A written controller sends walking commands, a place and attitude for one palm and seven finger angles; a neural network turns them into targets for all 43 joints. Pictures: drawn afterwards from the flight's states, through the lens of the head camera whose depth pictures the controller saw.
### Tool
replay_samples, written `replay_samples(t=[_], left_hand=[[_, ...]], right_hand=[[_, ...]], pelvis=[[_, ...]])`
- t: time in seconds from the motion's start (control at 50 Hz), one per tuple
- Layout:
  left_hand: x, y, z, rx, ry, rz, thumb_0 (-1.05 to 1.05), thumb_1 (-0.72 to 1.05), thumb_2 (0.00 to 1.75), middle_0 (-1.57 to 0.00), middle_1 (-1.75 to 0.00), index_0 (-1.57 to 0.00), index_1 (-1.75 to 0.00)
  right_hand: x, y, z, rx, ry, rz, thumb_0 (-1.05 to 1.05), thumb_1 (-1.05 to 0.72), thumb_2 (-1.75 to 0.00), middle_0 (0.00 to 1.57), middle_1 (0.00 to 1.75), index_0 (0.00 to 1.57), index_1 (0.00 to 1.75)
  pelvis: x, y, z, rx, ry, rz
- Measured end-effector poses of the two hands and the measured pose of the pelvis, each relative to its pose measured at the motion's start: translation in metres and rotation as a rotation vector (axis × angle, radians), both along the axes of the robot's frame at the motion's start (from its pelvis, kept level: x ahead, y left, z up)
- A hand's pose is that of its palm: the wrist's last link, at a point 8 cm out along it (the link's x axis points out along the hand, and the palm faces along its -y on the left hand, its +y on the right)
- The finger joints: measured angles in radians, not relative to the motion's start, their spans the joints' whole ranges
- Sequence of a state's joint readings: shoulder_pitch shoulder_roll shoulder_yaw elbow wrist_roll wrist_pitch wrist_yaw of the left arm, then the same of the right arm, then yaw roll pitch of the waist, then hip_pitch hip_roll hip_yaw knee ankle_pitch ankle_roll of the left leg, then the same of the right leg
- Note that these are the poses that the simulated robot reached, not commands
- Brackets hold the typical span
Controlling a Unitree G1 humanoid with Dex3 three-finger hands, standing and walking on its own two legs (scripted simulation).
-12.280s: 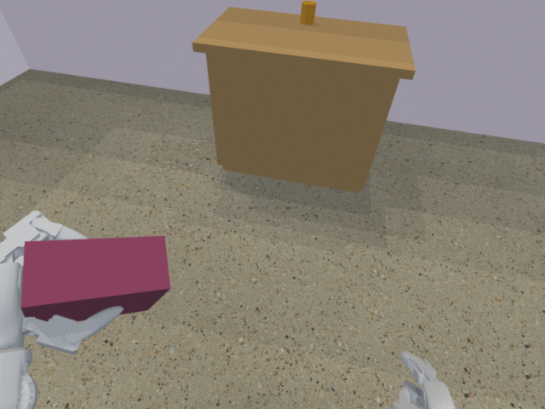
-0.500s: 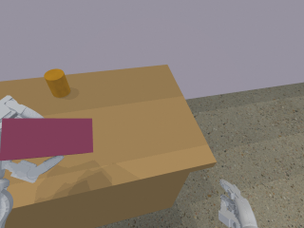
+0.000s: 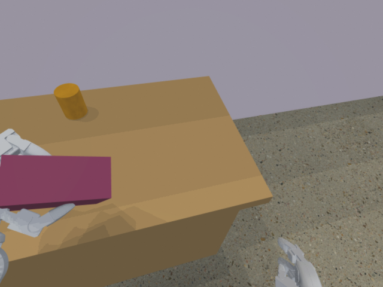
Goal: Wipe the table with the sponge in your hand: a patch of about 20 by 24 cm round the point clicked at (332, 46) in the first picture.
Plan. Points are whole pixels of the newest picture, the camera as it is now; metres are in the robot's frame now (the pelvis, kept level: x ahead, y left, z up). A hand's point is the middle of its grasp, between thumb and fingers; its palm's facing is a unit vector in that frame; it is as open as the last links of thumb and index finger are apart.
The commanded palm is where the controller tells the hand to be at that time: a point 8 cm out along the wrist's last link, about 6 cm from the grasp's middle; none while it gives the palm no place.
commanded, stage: look again from close up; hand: left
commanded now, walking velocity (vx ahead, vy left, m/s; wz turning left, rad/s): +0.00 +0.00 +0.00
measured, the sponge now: (74, 183) +0.24 +0.21 +0.15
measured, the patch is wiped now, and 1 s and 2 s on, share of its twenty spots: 0.00 0.00 0.00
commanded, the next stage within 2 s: shuffle to correct the standing spot in 0.22 s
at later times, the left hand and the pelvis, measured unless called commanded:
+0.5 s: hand (42, 188) +0.21 +0.24 +0.17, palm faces +0.38 -0.87 -0.32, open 10.0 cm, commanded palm +0.16 +0.26 +0.18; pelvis +0.00 -0.01 +0.00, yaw -1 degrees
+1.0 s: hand (102, 184) +0.23 +0.16 +0.16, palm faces +0.22 -0.89 -0.41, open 10.0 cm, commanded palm +0.18 +0.21 +0.18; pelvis -0.01 -0.06 +0.00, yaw -5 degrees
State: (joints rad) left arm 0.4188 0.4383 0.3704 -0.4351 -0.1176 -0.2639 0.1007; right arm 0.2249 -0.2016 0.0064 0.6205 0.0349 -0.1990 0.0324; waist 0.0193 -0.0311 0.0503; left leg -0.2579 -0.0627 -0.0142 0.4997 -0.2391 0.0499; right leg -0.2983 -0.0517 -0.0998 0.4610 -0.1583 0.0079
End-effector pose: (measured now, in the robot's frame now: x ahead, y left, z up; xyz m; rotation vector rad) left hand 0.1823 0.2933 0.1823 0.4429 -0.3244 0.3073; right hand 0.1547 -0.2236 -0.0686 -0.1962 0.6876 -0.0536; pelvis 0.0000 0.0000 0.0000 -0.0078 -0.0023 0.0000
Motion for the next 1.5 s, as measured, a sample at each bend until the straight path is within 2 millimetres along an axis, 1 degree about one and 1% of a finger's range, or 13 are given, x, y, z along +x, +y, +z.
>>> replay_samples(t=[0.16,0.26,0.36,0.48,0.6,0.7,0.84,0.96,1.04,1.12,1.24,1.38,1.5], left_hand=[[-0.004,-0.01,-0.013,-0.048,0.056,0.0,-0.01,-0.5,1.01,-0.74,-1.34,-0.77,-1.34],[-0.007,-0.012,-0.008,-0.042,0.039,0.001,-0.01,-0.5,1.01,-0.74,-1.34,-0.77,-1.34],[-0.009,-0.01,0.0,-0.031,0.018,0.019,-0.01,-0.5,1.01,-0.74,-1.34,-0.77,-1.34],[-0.008,-0.009,-0.003,-0.055,0.017,0.035,-0.01,-0.5,1.01,-0.74,-1.34,-0.77,-1.34],[0.001,-0.027,-0.01,-0.079,0.012,0.004,-0.01,-0.5,1.01,-0.74,-1.34,-0.77,-1.34],[0.01,-0.052,-0.007,-0.061,0.001,-0.056,-0.01,-0.5,1.01,-0.74,-1.34,-0.77,-1.34],[0.016,-0.084,0.003,-0.01,0.005,-0.14,-0.01,-0.5,1.01,-0.74,-1.34,-0.77,-1.34],[0.017,-0.088,0.001,0.013,0.076,-0.127,-0.01,-0.5,1.01,-0.74,-1.33,-0.77,-1.34],[0.015,-0.086,-0.003,0.01,0.117,-0.096,-0.01,-0.5,1.01,-0.74,-1.33,-0.77,-1.34],[0.012,-0.086,-0.004,0.003,0.125,-0.074,-0.01,-0.5,1.01,-0.74,-1.33,-0.77,-1.34],[0.009,-0.083,-0.003,-0.024,0.117,-0.04,-0.01,-0.5,1.01,-0.74,-1.33,-0.77,-1.34],[0.003,-0.06,-0.007,-0.046,0.136,0.017,-0.01,-0.5,1.01,-0.74,-1.33,-0.77,-1.34],[-0.001,-0.04,-0.012,-0.075,0.137,0.044,-0.01,-0.5,1.01,-0.74,-1.33,-0.77,-1.34]], right_hand=[[0.006,-0.011,0.007,-0.022,-0.027,-0.011,0.01,-0.9,-0.9,0.2,0.3,0.2,0.3],[0.012,-0.014,0.009,-0.03,-0.044,-0.007,0.01,-0.9,-0.9,0.2,0.3,0.2,0.3],[0.016,-0.012,0.01,-0.018,-0.057,-0.01,0.01,-0.9,-0.9,0.2,0.3,0.2,0.3],[0.016,-0.007,0.009,0.008,-0.06,-0.017,0.01,-0.9,-0.9,0.2,0.3,0.2,0.3],[0.008,-0.012,0.004,0.029,-0.047,-0.023,0.01,-0.9,-0.9,0.2,0.3,0.2,0.3],[-0.003,-0.028,-0.002,0.036,-0.023,-0.05,0.01,-0.9,-0.9,0.2,0.3,0.2,0.3],[-0.028,-0.064,-0.012,0.013,0.025,-0.138,0.01,-0.9,-0.9,0.2,0.3,0.2,0.3],[-0.051,-0.088,-0.016,-0.016,0.083,-0.217,0.01,-0.91,-0.9,0.2,0.3,0.2,0.3],[-0.057,-0.095,-0.016,-0.03,0.103,-0.232,0.01,-0.91,-0.9,0.2,0.3,0.19,0.3],[-0.052,-0.095,-0.017,-0.03,0.097,-0.223,0.01,-0.91,-0.9,0.19,0.3,0.19,0.3],[-0.027,-0.086,-0.012,-0.012,0.043,-0.191,0.01,-0.91,-0.9,0.2,0.3,0.19,0.3],[0.005,-0.063,0.0,-0.002,-0.025,-0.14,0.01,-0.91,-0.9,0.2,0.3,0.2,0.3],[0.022,-0.038,0.01,-0.01,-0.057,-0.083,0.01,-0.91,-0.9,0.2,0.3,0.2,0.3]], pelvis=[[0.0,-0.005,0.001,-0.004,0.0,0.004],[0.0,-0.007,0.001,-0.006,-0.002,0.009],[0.0,-0.007,0.001,-0.005,-0.005,0.009],[-0.001,-0.01,0.001,0.005,0.0,-0.016],[-0.005,-0.022,-0.002,0.018,0.005,-0.048],[-0.008,-0.035,-0.006,0.021,0.011,-0.072],[-0.01,-0.051,-0.008,0.021,0.025,-0.085],[-0.008,-0.058,-0.005,0.026,0.031,-0.084],[-0.005,-0.061,-0.003,0.028,0.034,-0.079],[-0.003,-0.063,-0.002,0.025,0.032,-0.072],[0.001,-0.059,0.0,0.017,0.017,-0.055],[0.004,-0.045,0.004,0.011,0.003,-0.042],[0.004,-0.029,0.005,0.006,-0.006,-0.036]])
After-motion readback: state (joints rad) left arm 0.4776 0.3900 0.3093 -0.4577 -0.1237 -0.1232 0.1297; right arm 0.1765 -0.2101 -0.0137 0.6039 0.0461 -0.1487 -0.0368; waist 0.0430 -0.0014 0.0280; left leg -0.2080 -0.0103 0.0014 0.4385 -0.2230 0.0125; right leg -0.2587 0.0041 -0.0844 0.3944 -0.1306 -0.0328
